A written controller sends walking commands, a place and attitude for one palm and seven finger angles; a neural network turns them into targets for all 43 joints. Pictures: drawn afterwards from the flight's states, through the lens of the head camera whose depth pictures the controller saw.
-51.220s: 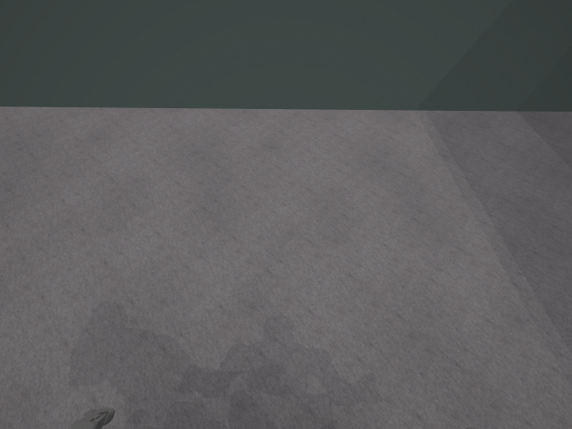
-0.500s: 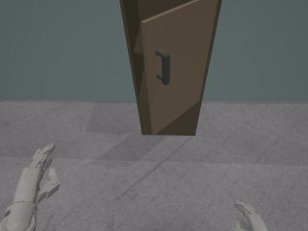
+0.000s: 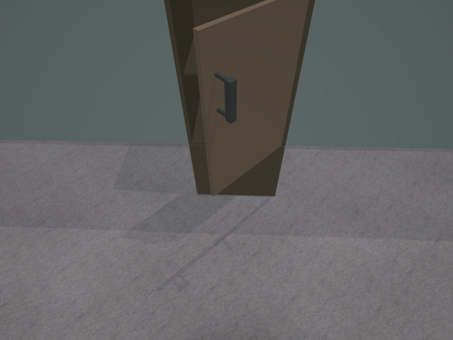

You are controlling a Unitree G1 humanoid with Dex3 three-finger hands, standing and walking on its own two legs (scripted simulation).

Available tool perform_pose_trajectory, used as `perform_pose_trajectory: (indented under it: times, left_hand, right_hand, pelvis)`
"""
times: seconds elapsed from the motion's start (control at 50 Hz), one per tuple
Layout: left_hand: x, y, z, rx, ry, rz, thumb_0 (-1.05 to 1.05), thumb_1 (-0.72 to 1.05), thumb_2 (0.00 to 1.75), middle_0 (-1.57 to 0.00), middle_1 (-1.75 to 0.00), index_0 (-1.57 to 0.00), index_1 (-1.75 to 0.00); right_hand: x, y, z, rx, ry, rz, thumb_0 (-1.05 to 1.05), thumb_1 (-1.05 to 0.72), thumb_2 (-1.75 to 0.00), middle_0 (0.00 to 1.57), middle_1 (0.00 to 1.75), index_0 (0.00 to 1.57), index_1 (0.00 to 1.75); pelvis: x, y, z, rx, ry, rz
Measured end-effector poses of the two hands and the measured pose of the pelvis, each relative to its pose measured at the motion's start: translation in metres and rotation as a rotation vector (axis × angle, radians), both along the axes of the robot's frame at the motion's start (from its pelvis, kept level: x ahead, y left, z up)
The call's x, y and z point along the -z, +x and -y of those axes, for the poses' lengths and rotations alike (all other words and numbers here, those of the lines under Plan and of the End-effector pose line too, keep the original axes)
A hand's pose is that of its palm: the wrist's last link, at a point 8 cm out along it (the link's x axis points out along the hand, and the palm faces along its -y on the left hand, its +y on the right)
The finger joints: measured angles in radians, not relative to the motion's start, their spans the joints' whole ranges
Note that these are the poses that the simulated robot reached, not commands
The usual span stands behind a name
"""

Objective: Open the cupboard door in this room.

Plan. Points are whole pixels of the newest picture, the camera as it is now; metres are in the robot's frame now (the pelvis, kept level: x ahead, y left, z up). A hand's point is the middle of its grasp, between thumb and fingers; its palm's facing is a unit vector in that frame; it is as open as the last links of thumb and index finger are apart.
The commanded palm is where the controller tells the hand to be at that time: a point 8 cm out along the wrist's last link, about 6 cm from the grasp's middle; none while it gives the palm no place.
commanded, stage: let the arm hang, fingers relaxed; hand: left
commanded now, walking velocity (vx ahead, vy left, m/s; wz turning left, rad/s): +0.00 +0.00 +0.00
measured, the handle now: (225, 97) +0.65 +0.04 +0.06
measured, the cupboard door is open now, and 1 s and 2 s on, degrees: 45 45 45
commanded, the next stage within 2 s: look to check the result in 0.50 s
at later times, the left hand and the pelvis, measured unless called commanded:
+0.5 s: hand out of the picture +0.02 +0.17 -0.17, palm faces +0.02 -0.98 -0.20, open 7.3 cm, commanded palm none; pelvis +0.02 +0.00 +0.00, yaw -1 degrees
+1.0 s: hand out of the picture +0.03 +0.18 -0.17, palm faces +0.02 -0.97 -0.23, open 7.4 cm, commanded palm none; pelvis +0.02 -0.01 +0.00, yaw +0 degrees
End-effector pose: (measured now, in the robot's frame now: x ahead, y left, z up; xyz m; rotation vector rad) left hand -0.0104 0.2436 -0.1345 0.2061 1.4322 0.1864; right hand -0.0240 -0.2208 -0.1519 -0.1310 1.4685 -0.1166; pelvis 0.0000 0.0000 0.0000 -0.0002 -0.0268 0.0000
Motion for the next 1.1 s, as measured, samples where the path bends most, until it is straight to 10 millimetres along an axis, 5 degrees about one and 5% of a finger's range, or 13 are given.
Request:
perform_pose_trajectory:
  times: [0.3,0.58,0.78,1.1]
  left_hand:
    - [0.003,0.033,0.022,0.003,-0.038,0.073,0.0,0.91,0.89,-0.2,-0.3,-0.19,-0.3]
    - [0.005,0.023,0.029,-0.014,-0.053,0.026,0.0,0.92,0.89,-0.2,-0.3,-0.2,-0.3]
    - [0.004,0.021,0.028,-0.019,-0.045,0.012,0.0,0.91,0.89,-0.2,-0.3,-0.2,-0.3]
    - [-0.001,0.05,0.015,0.009,-0.009,0.073,0.0,0.91,0.89,-0.2,-0.3,-0.2,-0.3]
  right_hand:
    - [0.002,0.019,-0.014,0.012,0.026,0.045,0.0,-0.9,-0.9,0.2,0.3,0.2,0.3]
    - [-0.001,0.025,-0.008,0.013,0.01,0.035,0.0,-0.9,-0.9,0.2,0.3,0.2,0.3]
    - [-0.002,0.028,0.002,0.011,-0.007,0.029,0.0,-0.9,-0.9,0.2,0.3,0.2,0.3]
    - [-0.005,0.049,0.021,-0.006,-0.037,0.069,0.0,-0.9,-0.9,0.2,0.3,0.2,0.3]
  pelvis:
    - [-0.002,0.012,0.001,0.009,0.008,0.008]
    - [-0.003,0.018,0.004,0.009,0.007,0.009]
    - [-0.004,0.022,0.006,0.007,0.007,0.01]
    - [-0.004,0.024,0.01,0.006,0.006,0.011]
